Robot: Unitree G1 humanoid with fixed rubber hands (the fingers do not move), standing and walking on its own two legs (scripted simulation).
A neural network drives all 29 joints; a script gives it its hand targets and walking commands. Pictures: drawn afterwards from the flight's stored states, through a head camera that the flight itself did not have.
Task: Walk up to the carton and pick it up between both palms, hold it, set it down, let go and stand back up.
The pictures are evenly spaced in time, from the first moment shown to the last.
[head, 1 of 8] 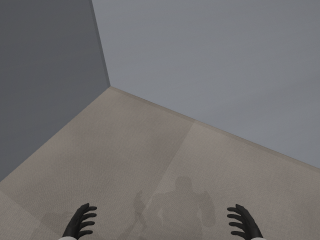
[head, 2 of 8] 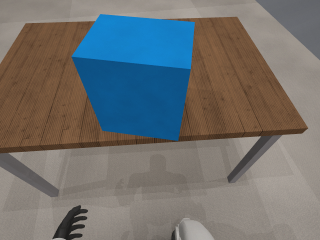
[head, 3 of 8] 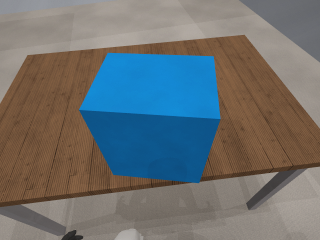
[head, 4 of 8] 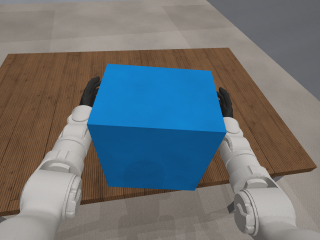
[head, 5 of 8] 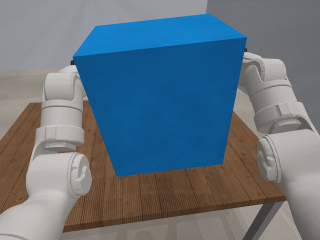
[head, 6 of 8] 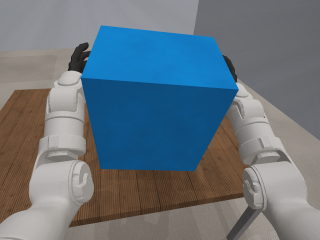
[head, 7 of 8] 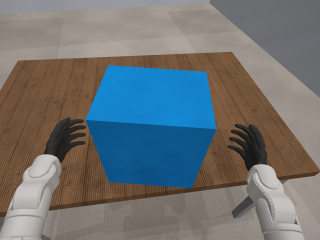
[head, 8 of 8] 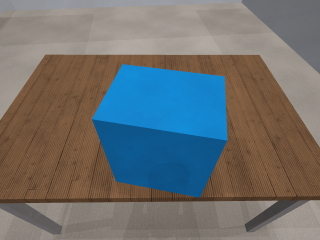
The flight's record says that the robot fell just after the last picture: no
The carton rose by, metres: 0.25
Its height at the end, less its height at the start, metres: +0.00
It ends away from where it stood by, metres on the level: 0.01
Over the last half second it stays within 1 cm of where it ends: yes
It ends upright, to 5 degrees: yes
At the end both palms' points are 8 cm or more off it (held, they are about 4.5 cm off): yes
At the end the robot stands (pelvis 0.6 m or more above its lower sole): yes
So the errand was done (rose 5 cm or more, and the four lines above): yes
